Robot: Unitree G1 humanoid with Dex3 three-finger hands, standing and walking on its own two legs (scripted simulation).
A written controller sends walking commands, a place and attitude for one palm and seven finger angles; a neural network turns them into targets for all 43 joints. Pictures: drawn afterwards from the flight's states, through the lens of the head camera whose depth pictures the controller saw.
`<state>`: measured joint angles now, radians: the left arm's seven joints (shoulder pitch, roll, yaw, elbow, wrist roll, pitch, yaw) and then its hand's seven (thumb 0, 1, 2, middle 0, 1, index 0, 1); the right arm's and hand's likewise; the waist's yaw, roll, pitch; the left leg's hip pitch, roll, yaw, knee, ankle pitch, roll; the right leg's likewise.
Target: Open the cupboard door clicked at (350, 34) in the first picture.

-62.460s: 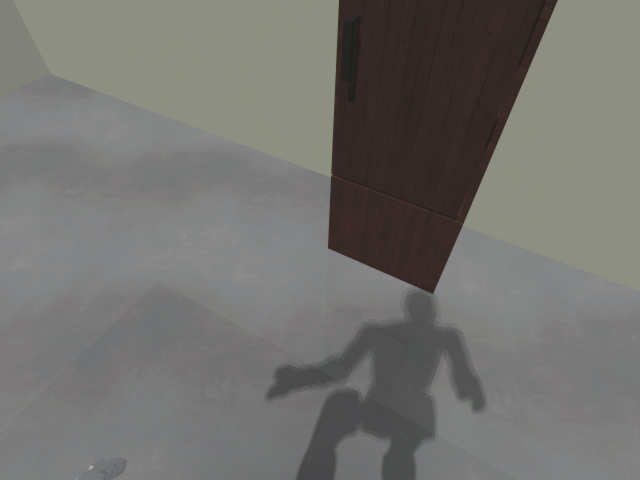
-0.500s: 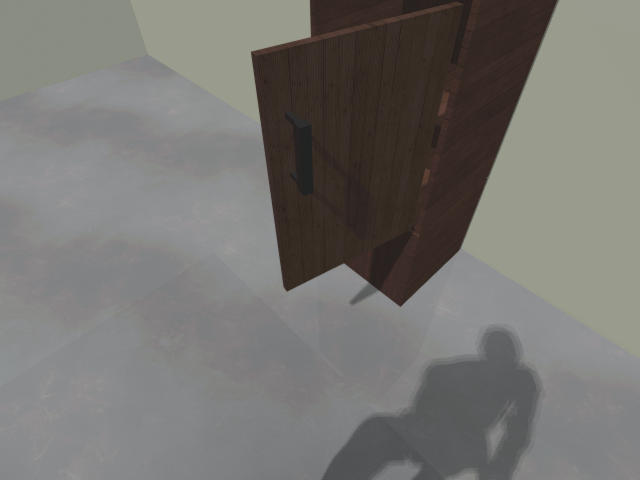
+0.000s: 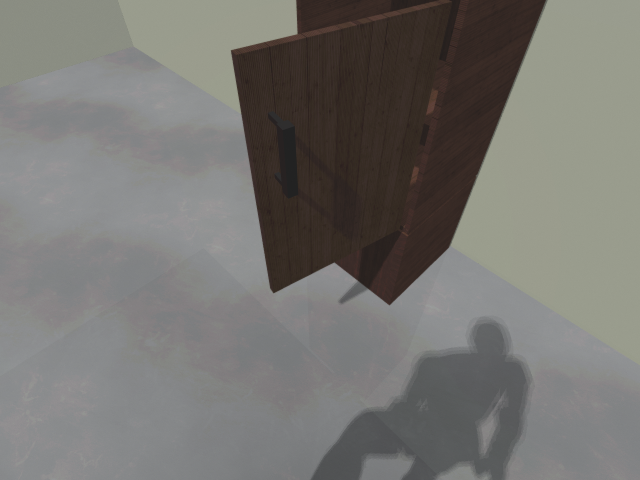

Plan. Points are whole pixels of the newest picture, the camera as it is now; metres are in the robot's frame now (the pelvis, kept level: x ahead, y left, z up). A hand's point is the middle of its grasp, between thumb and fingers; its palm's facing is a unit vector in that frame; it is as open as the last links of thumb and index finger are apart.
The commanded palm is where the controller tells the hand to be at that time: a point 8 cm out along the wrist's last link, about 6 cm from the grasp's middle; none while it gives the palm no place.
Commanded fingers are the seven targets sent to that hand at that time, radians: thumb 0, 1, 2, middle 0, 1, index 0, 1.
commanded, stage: look to check the result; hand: left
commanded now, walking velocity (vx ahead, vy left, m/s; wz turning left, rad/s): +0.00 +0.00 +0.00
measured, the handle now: (282, 155) +0.60 +0.10 +0.07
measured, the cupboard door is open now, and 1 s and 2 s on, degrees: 78 78 78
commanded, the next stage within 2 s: stand and wait in 0.36 s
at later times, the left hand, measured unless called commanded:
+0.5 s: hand out of the picture +0.01 +0.16 -0.17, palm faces +0.04 -0.98 -0.20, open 7.4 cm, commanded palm none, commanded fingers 0.00 0.90 0.90 -0.20 -0.30 -0.20 -0.30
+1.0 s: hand out of the picture +0.03 +0.18 -0.17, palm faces +0.02 -0.97 -0.24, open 7.4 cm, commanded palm none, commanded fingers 0.00 0.90 0.90 -0.20 -0.30 -0.20 -0.30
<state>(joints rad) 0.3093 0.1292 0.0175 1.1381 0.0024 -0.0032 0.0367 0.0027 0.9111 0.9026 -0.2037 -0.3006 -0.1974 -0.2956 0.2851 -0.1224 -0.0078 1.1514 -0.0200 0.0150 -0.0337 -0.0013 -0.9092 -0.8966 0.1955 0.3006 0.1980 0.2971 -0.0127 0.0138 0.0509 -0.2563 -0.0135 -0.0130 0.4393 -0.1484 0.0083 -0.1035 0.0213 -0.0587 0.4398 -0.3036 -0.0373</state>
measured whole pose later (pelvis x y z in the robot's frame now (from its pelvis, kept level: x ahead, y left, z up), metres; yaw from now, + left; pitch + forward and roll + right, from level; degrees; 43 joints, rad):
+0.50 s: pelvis +0.02 -0.01 +0.00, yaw +0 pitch -2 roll +0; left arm 0.28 0.14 0.01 1.14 0.00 -0.01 0.03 0.00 0.91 0.90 -0.20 -0.30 -0.20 -0.30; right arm 0.21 -0.16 -0.01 1.15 -0.02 0.01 -0.04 0.00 -0.91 -0.90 0.20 0.30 0.20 0.30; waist 0.00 0.01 0.06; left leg -0.22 -0.01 -0.01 0.42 -0.16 0.00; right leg -0.06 0.03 -0.05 0.39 -0.30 -0.04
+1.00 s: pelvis +0.02 -0.01 +0.00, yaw -1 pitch -2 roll +0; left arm 0.26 0.18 0.02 1.13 0.00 -0.01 0.03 0.00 0.91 0.90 -0.20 -0.30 -0.20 -0.30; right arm 0.20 -0.19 -0.01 1.15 -0.02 0.01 -0.03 0.00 -0.91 -0.90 0.20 0.30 0.20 0.30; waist 0.00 0.01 0.06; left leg -0.20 0.00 -0.01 0.40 -0.17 -0.01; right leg -0.03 0.04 -0.05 0.36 -0.30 -0.05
